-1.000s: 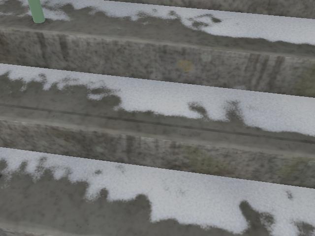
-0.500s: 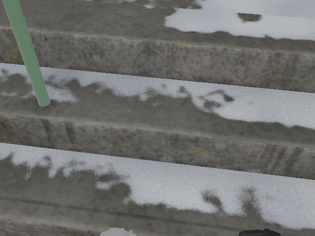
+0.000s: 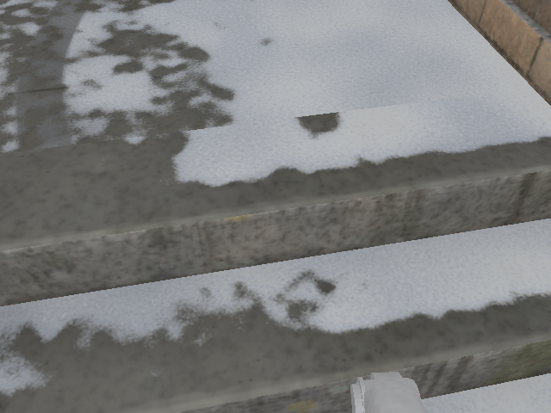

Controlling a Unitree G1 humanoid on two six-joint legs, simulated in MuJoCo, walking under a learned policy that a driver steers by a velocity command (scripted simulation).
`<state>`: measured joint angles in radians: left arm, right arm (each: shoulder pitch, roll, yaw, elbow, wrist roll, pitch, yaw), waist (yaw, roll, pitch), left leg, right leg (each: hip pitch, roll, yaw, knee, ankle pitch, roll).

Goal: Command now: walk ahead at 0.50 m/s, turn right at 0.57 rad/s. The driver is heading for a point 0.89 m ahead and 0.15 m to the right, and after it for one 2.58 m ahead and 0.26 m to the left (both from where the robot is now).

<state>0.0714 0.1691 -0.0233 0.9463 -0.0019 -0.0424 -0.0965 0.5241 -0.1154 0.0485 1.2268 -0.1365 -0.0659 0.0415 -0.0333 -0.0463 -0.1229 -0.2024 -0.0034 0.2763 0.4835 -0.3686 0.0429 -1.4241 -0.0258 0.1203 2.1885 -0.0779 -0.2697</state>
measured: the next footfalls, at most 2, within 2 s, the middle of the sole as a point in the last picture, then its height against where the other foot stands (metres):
right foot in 0.20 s outside the picture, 0.17 m higher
left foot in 0.68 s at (271, 330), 0.16 m higher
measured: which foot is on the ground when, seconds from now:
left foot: down 0.00-0.22, up 0.24-0.66, down 0.68-1.00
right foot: up 0.00-0.18, down 0.20-0.72, up 0.74-1.00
